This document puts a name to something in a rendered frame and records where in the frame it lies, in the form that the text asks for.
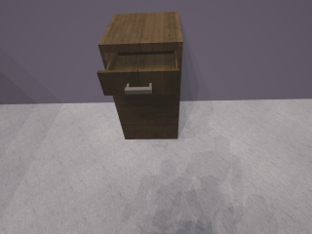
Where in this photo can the cabinet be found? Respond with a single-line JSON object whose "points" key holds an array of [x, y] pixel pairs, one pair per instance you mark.
{"points": [[145, 116]]}

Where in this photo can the drawer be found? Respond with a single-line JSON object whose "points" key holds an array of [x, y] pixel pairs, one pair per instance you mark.
{"points": [[139, 69]]}

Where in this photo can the handle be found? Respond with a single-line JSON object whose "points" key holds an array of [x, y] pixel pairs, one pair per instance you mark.
{"points": [[138, 90]]}

